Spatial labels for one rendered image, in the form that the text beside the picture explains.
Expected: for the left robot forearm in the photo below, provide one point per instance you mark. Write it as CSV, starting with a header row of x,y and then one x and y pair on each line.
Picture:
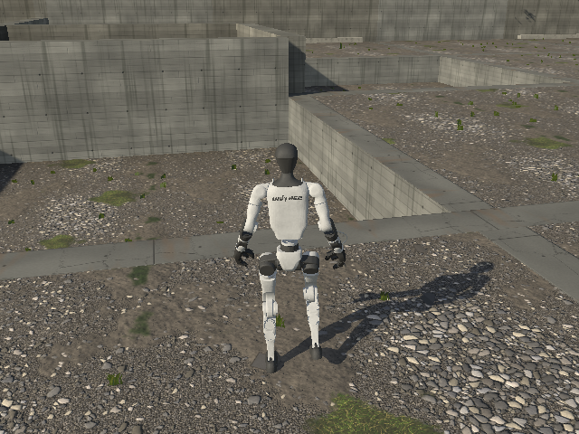
x,y
243,239

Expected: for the right robot hand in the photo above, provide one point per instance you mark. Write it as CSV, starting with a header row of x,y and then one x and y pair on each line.
x,y
341,256

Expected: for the right robot forearm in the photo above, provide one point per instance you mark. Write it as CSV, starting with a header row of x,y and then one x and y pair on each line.
x,y
333,239

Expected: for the robot left thigh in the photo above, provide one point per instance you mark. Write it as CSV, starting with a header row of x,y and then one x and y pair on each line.
x,y
268,270

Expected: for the right robot upper arm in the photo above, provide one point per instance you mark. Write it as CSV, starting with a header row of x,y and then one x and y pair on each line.
x,y
316,190

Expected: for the humanoid robot torso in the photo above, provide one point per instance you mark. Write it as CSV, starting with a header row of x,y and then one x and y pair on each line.
x,y
288,211

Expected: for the left robot hand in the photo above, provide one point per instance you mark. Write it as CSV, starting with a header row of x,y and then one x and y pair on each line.
x,y
237,255

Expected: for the left robot upper arm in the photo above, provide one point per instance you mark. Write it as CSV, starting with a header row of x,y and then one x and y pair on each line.
x,y
254,207

